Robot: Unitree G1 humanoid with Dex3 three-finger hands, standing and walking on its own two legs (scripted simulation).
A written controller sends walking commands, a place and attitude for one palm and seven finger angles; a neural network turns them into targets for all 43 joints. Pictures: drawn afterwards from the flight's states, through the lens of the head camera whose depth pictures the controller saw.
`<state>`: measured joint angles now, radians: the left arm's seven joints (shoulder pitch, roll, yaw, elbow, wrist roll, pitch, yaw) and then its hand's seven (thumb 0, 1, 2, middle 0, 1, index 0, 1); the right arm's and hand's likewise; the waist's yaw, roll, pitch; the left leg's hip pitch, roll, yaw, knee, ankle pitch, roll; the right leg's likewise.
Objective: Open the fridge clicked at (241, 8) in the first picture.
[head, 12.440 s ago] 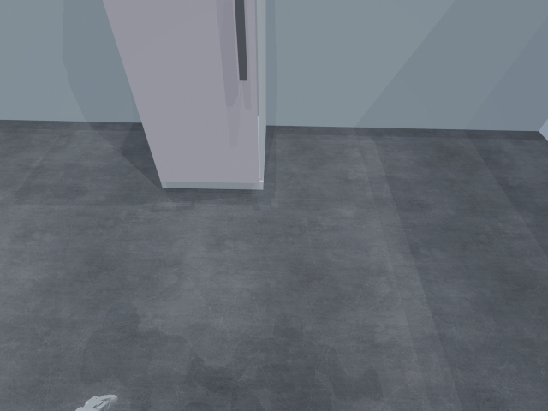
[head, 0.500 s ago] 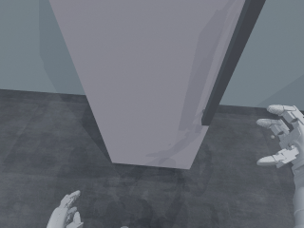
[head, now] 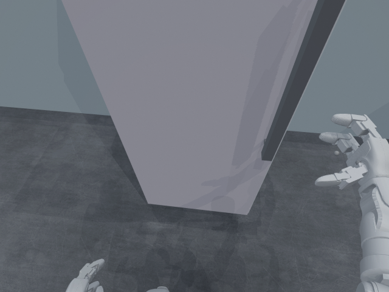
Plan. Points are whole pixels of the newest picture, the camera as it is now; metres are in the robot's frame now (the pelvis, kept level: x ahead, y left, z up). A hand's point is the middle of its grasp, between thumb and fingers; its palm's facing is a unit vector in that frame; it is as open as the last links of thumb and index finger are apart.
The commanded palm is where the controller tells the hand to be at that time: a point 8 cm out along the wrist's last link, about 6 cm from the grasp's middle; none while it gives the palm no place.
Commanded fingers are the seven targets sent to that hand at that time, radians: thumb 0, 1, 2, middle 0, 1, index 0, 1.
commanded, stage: move the hooked fingers beside the handle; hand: right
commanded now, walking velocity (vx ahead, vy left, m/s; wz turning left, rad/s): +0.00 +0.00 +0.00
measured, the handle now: (291, 86) +0.50 -0.16 +0.15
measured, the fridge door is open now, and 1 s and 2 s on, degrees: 0 0 0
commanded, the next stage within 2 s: feel for the door with the fingertips in 1.30 s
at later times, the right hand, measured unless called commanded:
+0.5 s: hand (320, 131) +0.44 -0.23 +0.08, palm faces +0.04 +1.00 +0.02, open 14.0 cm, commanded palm +0.42 -0.28 +0.09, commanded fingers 0.00 0.50 -0.30 0.30 1.20 0.30 1.20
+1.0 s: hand (324, 135) +0.43 -0.24 +0.09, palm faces +0.04 +1.00 +0.02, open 14.0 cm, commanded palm +0.41 -0.28 +0.09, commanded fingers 0.00 0.50 -0.30 0.30 1.20 0.30 1.20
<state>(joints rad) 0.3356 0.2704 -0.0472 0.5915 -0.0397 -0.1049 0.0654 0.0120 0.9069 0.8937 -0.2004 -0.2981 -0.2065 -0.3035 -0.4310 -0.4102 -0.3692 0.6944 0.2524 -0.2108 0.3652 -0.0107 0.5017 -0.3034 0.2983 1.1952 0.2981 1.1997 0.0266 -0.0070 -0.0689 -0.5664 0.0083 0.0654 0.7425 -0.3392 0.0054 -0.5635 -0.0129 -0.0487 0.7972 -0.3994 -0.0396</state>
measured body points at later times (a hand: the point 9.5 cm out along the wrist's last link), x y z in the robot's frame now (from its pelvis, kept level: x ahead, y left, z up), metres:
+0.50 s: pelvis +0.00 +0.01 -0.01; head +0.08 -0.01 +0.43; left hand +0.06 +0.28 -0.11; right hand +0.43 -0.28 +0.09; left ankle +0.02 +0.12 -0.71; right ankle +0.00 -0.09 -0.71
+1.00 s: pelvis +0.01 +0.00 -0.01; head +0.08 -0.01 +0.44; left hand +0.07 +0.27 -0.11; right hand +0.42 -0.29 +0.09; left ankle +0.02 +0.12 -0.71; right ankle +0.00 -0.09 -0.71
